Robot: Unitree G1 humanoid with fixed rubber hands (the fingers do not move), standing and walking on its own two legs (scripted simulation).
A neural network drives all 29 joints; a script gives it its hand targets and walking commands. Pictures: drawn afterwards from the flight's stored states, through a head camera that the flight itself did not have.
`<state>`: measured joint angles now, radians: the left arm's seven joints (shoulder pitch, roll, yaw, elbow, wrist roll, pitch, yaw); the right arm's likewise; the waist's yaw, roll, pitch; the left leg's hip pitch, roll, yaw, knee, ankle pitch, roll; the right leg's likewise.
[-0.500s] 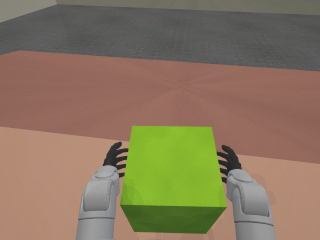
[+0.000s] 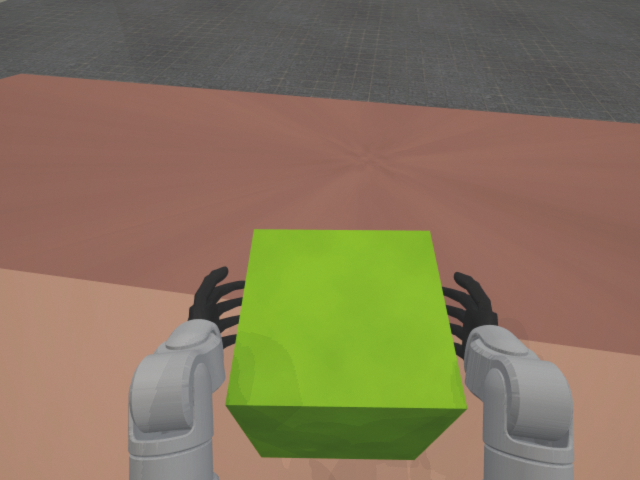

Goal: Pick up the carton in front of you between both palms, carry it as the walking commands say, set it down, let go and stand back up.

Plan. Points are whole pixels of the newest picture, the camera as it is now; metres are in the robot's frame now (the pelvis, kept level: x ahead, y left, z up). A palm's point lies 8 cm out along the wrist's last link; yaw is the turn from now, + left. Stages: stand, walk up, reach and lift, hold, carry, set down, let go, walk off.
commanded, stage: carry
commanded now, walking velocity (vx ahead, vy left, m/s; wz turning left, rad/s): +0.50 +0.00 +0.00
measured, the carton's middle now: (339, 352) +0.30 +0.01 +0.03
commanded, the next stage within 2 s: none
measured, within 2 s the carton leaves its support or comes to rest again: neither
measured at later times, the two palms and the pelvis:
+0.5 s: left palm (270, 182) +0.59 +0.14 +0.07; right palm (439, 187) +0.60 -0.16 +0.07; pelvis +0.33 -0.02 +0.00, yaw +3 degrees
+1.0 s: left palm (279, 72) +1.00 +0.18 +0.10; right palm (401, 75) +0.99 -0.12 +0.11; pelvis +0.66 +0.03 -0.01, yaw +1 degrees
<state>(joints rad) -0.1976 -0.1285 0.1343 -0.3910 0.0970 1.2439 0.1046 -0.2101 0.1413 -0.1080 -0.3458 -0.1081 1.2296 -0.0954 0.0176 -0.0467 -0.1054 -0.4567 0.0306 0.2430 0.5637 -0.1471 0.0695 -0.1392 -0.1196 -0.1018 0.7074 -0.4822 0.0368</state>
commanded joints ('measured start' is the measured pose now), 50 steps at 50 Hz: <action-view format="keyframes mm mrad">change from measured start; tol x32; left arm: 1 -522 -842 -749 -32 -439 34 -275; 35 -393 -939 -791 -41 -439 -95 -308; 50 -1018 -793 -643 258 -459 -29 -196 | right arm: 1 -437 827 651 -37 371 23 230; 34 -368 970 764 -78 376 -98 240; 50 -989 758 600 220 494 -20 202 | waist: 1 -49 250 -275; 19 -23 221 -162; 23 13 -220 -361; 50 -88 195 -371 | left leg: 1 703 429 -742 -328 -115 179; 19 572 179 -35 -154 691 -8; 24 -201 10 -232 788 -309 -59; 41 -154 4 -40 30 107 -20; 45 264 -94 32 -62 12 7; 48 731 355 -848 -272 -168 215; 50 659 302 -629 -185 114 175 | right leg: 1 -623 46 62 549 -20 -46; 20 -16 173 -208 -275 424 -83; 23 471 -318 649 -488 224 -306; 35 259 -132 41 -500 597 -178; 45 142 -37 -140 -31 866 -108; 48 -496 177 70 675 -24 -69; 50 -570 93 133 746 29 -109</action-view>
